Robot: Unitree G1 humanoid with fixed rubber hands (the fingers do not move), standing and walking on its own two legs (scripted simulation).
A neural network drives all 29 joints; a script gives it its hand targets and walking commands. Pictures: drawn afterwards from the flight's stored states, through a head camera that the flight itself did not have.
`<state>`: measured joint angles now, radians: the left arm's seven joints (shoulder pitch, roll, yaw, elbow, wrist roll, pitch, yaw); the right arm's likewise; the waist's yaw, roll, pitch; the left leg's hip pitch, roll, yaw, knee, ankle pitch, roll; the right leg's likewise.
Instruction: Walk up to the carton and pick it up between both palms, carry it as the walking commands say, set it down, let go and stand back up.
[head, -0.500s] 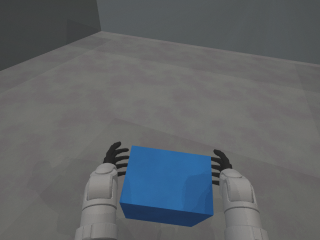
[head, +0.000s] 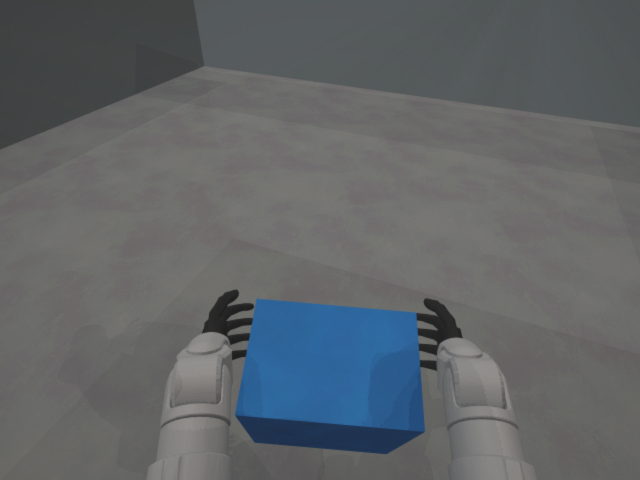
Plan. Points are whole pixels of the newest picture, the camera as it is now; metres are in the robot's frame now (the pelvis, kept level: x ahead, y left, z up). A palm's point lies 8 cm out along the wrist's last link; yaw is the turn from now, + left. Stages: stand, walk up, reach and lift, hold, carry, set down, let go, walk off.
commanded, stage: reach and lift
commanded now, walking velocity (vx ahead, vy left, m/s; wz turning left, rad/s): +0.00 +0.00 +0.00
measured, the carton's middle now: (327, 383) +0.30 +0.01 -0.04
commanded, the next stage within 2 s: hold in 0.28 s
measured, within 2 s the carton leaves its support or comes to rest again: neither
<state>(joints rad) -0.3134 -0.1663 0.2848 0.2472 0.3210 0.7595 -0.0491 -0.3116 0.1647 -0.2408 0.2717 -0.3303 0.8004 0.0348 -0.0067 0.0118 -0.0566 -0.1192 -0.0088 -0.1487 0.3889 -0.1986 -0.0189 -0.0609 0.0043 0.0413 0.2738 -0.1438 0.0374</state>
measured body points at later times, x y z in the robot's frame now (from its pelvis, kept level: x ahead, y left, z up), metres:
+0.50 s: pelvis -0.01 +0.00 +0.00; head -0.05 +0.01 +0.45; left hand +0.30 +0.16 +0.05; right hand +0.30 -0.15 +0.05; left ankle +0.01 +0.13 -0.75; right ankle +0.01 -0.14 -0.75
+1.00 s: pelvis -0.03 -0.06 -0.01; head -0.02 -0.07 +0.44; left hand +0.30 +0.04 +0.08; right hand +0.25 -0.25 +0.07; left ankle -0.04 +0.10 -0.69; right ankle -0.02 -0.14 -0.75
